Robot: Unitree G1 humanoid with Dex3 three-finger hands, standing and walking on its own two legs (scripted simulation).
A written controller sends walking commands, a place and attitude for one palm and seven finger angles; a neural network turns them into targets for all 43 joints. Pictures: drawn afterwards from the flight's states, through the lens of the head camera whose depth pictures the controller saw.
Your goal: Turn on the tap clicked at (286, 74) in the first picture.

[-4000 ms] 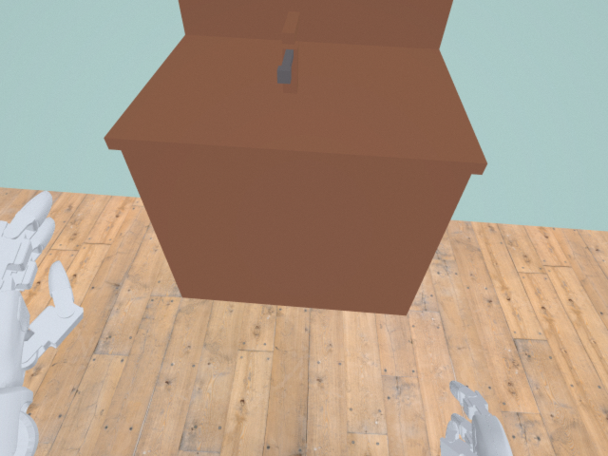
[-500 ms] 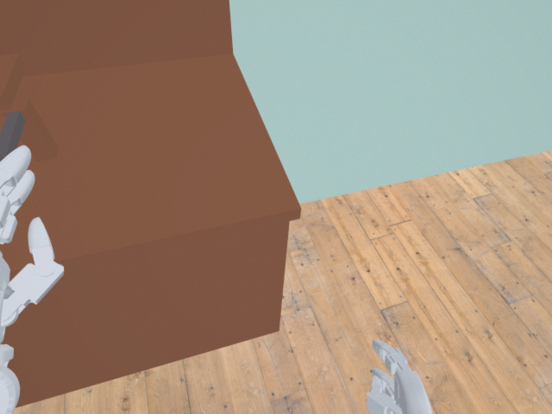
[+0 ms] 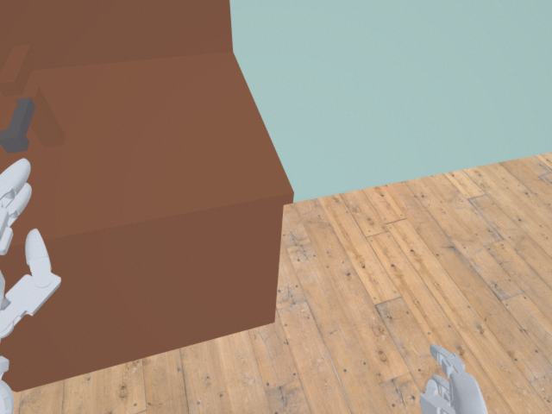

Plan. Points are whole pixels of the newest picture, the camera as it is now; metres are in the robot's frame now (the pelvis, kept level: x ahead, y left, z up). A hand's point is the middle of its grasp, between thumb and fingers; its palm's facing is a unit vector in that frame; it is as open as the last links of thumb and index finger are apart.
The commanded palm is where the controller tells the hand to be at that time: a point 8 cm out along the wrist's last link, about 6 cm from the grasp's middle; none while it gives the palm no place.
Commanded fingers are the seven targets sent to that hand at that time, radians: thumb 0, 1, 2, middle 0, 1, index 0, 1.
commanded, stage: come to a stop and stand still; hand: left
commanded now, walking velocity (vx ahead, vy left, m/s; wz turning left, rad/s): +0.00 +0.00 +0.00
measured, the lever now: (14, 140) +0.47 +0.46 +0.12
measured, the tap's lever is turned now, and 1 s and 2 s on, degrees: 0 0 0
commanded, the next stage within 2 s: look again from close up in 0.54 s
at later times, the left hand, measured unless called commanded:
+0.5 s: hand (21, 328) +0.16 +0.24 +0.17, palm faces +0.39 -0.82 -0.41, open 7.4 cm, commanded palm +0.11 +0.29 +0.18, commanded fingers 0.00 0.90 0.90 -0.20 -0.30 -0.20 -0.30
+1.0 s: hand (31, 329) +0.17 +0.24 +0.16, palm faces +0.33 -0.86 -0.40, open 7.4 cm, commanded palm +0.11 +0.28 +0.18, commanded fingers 0.00 0.90 0.90 -0.20 -0.30 -0.20 -0.30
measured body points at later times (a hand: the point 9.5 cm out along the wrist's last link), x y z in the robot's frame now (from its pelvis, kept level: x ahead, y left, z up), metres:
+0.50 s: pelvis -0.05 +0.01 +0.00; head -0.05 +0.00 +0.45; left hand +0.14 +0.29 +0.19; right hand +0.09 -0.23 -0.09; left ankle -0.02 +0.13 -0.73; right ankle +0.06 -0.09 -0.73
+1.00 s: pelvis -0.06 +0.00 +0.00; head -0.07 +0.02 +0.45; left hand +0.14 +0.29 +0.18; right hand +0.10 -0.22 -0.07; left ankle -0.02 +0.12 -0.73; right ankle +0.06 -0.09 -0.73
